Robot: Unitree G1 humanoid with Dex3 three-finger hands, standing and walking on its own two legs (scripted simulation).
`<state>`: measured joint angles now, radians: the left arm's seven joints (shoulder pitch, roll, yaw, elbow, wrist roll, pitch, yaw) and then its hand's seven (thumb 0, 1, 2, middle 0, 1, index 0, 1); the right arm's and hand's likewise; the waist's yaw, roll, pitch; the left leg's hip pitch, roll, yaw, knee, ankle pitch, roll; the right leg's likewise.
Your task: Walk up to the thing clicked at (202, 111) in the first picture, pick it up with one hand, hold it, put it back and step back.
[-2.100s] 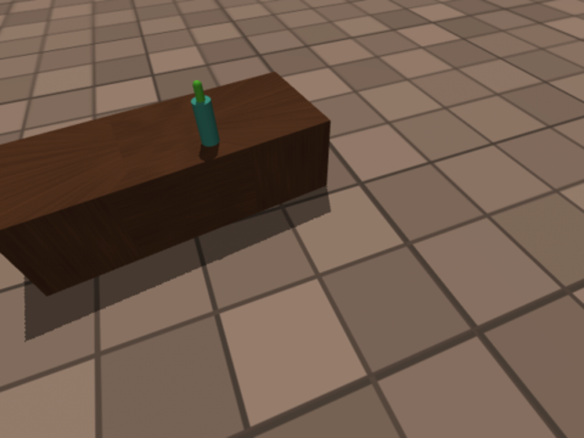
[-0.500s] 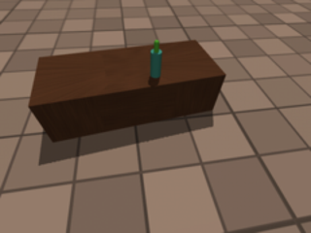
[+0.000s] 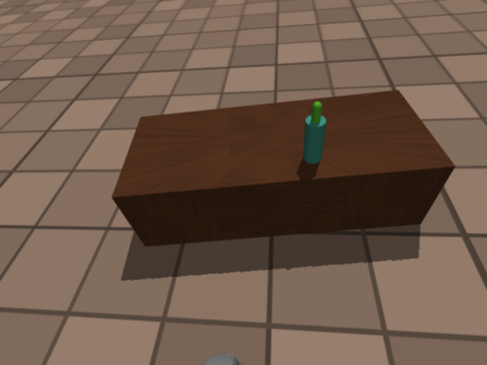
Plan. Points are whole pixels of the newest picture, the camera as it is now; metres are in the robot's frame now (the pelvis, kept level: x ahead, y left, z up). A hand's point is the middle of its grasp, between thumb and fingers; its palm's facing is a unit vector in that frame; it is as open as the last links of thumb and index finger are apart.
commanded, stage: walk up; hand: right
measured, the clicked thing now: (314, 132) +0.96 -0.16 -0.25
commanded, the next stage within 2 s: none
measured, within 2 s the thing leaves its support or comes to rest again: neither
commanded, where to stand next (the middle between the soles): +0.52 +0.04 m, yaw +5 degrees
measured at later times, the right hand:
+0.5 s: hand (378, 281) +0.31 -0.21 -0.11, palm faces -0.12 +0.91 -0.39, open 7.4 cm
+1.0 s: hand (385, 227) +0.46 -0.27 -0.15, palm faces -0.15 +0.94 -0.32, open 7.4 cm
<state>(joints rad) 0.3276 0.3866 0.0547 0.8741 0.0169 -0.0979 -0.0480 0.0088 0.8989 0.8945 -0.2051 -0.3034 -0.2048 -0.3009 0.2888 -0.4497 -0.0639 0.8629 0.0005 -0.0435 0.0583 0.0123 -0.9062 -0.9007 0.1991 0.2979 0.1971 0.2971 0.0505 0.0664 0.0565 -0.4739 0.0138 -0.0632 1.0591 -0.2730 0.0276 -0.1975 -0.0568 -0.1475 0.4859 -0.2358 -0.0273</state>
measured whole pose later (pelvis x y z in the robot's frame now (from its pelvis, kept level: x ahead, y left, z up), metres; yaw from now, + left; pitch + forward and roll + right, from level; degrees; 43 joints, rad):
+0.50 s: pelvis +0.20 +0.05 +0.00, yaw +7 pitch -4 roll +0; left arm 0.32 0.43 0.05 0.84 0.00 -0.03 -0.05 0.01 0.90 0.89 -0.20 -0.30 -0.20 -0.30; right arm 0.29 -0.37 -0.03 0.80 0.01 -0.09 0.05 0.01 -0.90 -0.90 0.20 0.30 0.20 0.30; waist 0.01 -0.07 0.08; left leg -0.20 -0.01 0.04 0.50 -0.24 0.04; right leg -0.50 -0.12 0.03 1.04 -0.29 -0.03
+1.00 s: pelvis +0.37 -0.01 +0.00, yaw +5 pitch -3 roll +1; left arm 0.33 0.39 0.03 0.83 0.01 -0.08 -0.04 0.01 0.90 0.89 -0.21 -0.30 -0.21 -0.30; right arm 0.29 -0.43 -0.05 0.85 -0.01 -0.03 0.05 0.01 -0.91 -0.90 0.20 0.30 0.20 0.30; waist 0.02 0.05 0.09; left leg -0.47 0.05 -0.01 0.95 -0.32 0.02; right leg -0.21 -0.04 -0.07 0.50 -0.24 -0.03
